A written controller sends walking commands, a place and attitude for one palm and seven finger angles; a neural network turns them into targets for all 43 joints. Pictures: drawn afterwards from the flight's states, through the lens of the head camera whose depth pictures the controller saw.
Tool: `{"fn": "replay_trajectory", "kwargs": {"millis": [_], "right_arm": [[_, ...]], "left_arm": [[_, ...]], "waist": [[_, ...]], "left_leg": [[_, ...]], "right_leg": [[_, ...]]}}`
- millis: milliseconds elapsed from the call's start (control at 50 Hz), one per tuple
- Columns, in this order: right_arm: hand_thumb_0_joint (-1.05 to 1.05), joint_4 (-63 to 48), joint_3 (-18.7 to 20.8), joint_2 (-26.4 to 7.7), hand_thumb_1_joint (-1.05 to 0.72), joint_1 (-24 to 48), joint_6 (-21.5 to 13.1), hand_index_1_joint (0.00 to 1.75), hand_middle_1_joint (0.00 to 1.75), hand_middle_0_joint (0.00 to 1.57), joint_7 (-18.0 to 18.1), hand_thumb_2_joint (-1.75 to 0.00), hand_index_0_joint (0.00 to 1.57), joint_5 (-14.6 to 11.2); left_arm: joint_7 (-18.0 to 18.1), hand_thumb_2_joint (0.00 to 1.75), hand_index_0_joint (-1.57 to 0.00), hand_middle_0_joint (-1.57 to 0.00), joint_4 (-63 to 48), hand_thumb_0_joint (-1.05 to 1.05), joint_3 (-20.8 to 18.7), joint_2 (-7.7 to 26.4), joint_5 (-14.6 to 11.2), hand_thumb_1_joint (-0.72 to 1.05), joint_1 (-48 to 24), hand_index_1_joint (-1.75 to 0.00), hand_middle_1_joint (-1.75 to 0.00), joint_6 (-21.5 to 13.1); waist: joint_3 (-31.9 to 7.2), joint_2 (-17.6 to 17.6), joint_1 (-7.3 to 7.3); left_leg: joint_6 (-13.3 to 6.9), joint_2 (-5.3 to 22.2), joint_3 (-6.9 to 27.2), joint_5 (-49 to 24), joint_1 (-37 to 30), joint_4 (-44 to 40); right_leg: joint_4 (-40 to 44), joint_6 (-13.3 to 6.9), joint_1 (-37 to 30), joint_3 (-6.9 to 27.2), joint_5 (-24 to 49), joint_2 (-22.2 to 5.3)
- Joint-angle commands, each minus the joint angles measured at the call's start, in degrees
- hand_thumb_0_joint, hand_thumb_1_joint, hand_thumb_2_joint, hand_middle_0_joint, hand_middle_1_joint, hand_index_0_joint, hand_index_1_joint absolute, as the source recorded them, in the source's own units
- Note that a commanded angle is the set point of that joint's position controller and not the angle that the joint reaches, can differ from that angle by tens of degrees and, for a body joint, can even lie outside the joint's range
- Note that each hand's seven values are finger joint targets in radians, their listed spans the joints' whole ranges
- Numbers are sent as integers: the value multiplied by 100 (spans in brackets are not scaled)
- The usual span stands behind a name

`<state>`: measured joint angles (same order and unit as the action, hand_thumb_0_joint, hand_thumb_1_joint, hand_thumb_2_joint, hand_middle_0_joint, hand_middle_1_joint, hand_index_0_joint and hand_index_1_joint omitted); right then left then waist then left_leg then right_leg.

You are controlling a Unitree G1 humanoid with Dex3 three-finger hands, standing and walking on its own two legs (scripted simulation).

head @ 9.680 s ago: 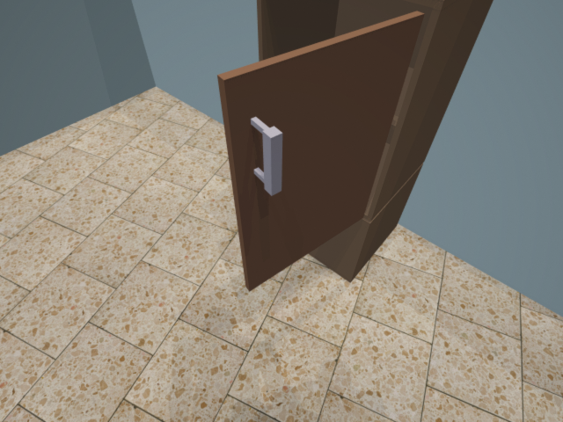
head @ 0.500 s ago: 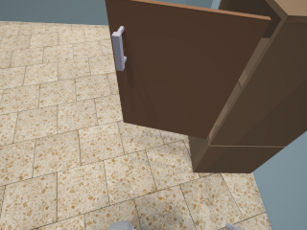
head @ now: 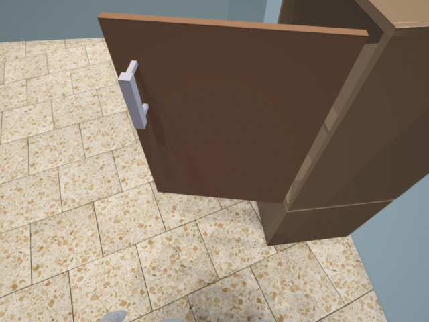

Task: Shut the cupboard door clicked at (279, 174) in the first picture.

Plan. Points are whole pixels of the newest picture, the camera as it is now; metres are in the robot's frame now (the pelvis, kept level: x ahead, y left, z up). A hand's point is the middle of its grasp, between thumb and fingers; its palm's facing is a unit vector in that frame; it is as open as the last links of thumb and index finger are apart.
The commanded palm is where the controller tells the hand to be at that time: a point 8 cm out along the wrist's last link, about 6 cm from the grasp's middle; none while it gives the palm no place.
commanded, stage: come to a stop and stand still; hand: left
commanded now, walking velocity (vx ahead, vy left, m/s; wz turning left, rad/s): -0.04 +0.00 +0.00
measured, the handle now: (136, 95) +0.50 +0.18 +0.12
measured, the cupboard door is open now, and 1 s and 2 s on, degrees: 78 78 78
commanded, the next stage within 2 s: look again from close up in 0.98 s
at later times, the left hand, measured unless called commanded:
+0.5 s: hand out of the picture +0.01 +0.20 -0.17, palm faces -0.03 -0.97 -0.25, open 7.4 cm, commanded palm none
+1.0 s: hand out of the picture -0.08 +0.17 -0.17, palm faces -0.01 -0.98 -0.17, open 7.4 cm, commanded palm none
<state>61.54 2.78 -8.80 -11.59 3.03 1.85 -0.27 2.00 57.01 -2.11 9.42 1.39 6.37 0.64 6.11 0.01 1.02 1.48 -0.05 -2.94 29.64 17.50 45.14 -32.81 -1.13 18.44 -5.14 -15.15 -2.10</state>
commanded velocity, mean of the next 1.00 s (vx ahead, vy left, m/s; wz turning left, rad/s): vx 0.00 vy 0.00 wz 0.00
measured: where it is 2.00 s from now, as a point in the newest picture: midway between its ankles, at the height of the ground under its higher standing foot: outside the picture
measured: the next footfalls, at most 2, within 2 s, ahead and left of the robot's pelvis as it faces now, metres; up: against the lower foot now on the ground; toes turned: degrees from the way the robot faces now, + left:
right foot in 0.36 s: -0.03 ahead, -0.12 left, +0.00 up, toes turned -4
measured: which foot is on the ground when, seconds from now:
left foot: down 0.00-1.00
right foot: down 0.00-0.08, up 0.10-0.34, down 0.36-1.00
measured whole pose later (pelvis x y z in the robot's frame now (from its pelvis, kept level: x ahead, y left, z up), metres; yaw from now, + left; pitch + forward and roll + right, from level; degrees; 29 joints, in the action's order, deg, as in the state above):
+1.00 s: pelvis -0.08 +0.00 +0.01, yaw -1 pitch -1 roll +0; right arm 60.5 -0.2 -9.7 -19.4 0.1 0.5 0.8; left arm 1.3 59.2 1.0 9.9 0.9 20.0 -0.2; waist -0.3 -1.2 0.0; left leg -1.1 0.9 -4.0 11.4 15.8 28.0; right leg -28.4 -0.5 12.9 -2.6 -14.7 -0.7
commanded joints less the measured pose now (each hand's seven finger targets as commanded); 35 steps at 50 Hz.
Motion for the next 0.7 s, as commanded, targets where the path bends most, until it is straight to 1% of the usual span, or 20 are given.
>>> {"fn": "replay_trajectory", "kwargs": {"millis": [0,20,40,60,80,120,180,260,300,320,340,360,380,400,440,460,520,580,620,680], "right_arm": [[0,-33,49,-222,-90,-800,-141,30,30,20,-9,-90,20,48],[0,-69,72,-505,-90,-836,-198,30,30,20,-4,-90,20,92],[0,-233,117,-844,-90,-638,-239,30,30,20,14,-90,20,147],[0,-300,123,-875,-90,-516,-237,30,30,20,53,-90,20,179],[0,-333,93,-847,-90,-536,-261,30,30,20,125,-90,20,196],[0,-383,40,-710,-90,-298,-299,30,30,20,169,-90,20,201],[0,-281,47,-742,-90,-474,-340,30,30,20,163,-90,20,164],[0,-104,87,-838,-90,-741,-340,30,30,20,137,-90,20,133],[0,-57,66,-736,-90,-635,-347,30,30,20,115,-90,20,91],[0,-73,46,-663,-90,-566,-362,30,30,20,93,-90,20,68],[0,-86,25,-579,-90,-522,-347,30,30,20,69,-90,20,40],[0,-69,3,-550,-90,-515,-320,30,30,20,25,-90,20,36],[0,-509,-20,-864,-90,-190,-397,30,30,20,-22,-90,20,28],[0,-624,-58,-927,-90,-246,-461,30,30,20,-37,-90,20,67],[0,-570,-58,-816,-90,-654,-515,30,30,20,-18,-90,20,112],[0,-628,-51,-818,-90,-575,-489,30,30,20,-12,-90,20,91],[0,-733,-92,-765,-90,-352,-425,30,30,20,-28,-90,20,102],[0,-767,-99,-760,-90,-306,-374,30,30,20,-89,-90,20,116],[0,-749,-101,-754,-90,-366,-361,30,30,20,-113,-90,20,126],[0,-717,-101,-770,-90,-530,-327,30,30,20,-140,-90,20,139]], "left_arm": [[89,90,-20,-20,-107,0,-253,897,-53,90,444,-30,-30,12],[56,90,-20,-20,-196,0,-225,707,-112,90,520,-30,-30,41],[31,90,-20,-20,-272,0,-173,408,-124,90,647,-30,-30,76],[56,90,-20,-20,-294,0,-150,449,-92,90,388,-30,-30,146],[49,90,-20,-20,-294,0,-158,440,-84,90,220,-30,-30,214],[22,90,-20,-20,-159,0,-171,360,-79,90,390,-30,-30,188],[-7,90,-20,-20,-57,0,-119,284,-87,90,401,-30,-30,123],[-7,90,-20,-20,37,0,-64,283,-104,90,469,-30,-30,62],[8,90,-20,-20,203,0,-55,337,-93,90,777,-30,-30,0],[29,90,-20,-20,297,0,-50,451,-84,90,1000,-30,-30,-50],[45,90,-20,-20,345,0,-31,566,-80,90,942,-30,-30,-80],[32,90,-20,-20,311,0,9,653,-91,90,793,-30,-30,-70],[253,90,-20,-20,249,0,64,725,39,90,1138,-30,-30,-135],[277,90,-20,-20,186,0,34,875,7,90,1203,-30,-30,-251],[222,90,-20,-20,57,0,79,682,-86,90,1284,-30,-30,-290],[199,90,-20,-20,14,0,99,642,-92,90,1296,-30,-30,-282],[129,90,-20,-20,-85,0,133,704,-76,90,1159,-30,-30,-255],[74,90,-20,-20,-144,0,161,745,-49,90,1068,-30,-30,-203],[57,90,-20,-20,-164,0,158,825,-45,90,1124,-30,-30,-212],[34,90,-20,-20,-216,0,157,859,-39,90,1113,-30,-30,-182]], "waist": [[-1213,-680,18],[-1183,72,-25],[-1029,1266,-152],[-699,1442,-9],[-503,1278,19],[-448,970,-155],[-809,812,-72],[-978,757,34],[-919,581,-115],[-929,247,-146],[-765,-32,-50],[-531,12,1],[-492,-54,-85],[-724,109,-67],[-1596,-429,-52],[-1557,-319,-72],[-650,-132,-67],[-15,-304,-47],[-46,-216,-19],[54,-491,30]], "left_leg": [[41,152,2,-1722,-572,-2059],[-181,708,531,-2942,-992,-2413],[-682,1686,1465,-4653,-820,-2477],[-1113,1946,1643,-4990,-499,-2739],[-1250,1904,1650,-5063,-269,-2746],[-1251,1721,1249,-5466,-548,-2494],[-1065,1425,863,-5863,-1493,-2354],[-967,1373,852,-6041,-1933,-2204],[-731,1156,751,-5272,-1539,-2027],[-489,921,609,-4492,-1199,-1922],[-268,704,434,-3429,-936,-2035],[-194,573,415,-2559,-839,-2256],[-193,717,336,-4551,-964,-1348],[-169,672,349,-5292,-881,-1194],[-354,732,455,-4947,-1084,-1333],[-387,727,433,-4539,-1102,-1416],[-389,607,434,-3134,-641,-1752],[-366,482,468,-1596,-299,-2115],[-331,415,384,-1326,-353,-2107],[-292,349,321,-1005,-367,-2054]], "right_leg": [[130,-590,-1181,910,3546,-1125],[-170,-240,-587,636,2340,-741],[-431,121,-183,257,401,-231],[-1278,194,22,325,-1417,77],[-1892,173,160,698,-1671,74],[-2180,145,348,819,-1430,26],[-1573,209,355,587,-1126,6],[-133,178,-180,307,-734,11],[949,131,-862,325,280,-47],[1195,32,-1257,641,1372,-271],[1100,-110,-1215,924,1888,-631],[1102,-149,-928,918,1482,-778],[588,50,-494,962,2781,-522],[431,0,-743,772,3409,-577],[58,-110,-1214,650,3057,-514],[181,-114,-1105,687,2631,-489],[554,-160,-643,839,1750,-454],[1035,-185,-148,1047,-141,-387],[1233,-215,-29,1129,-642,-417],[1474,-231,342,1235,-1495,-441]]}}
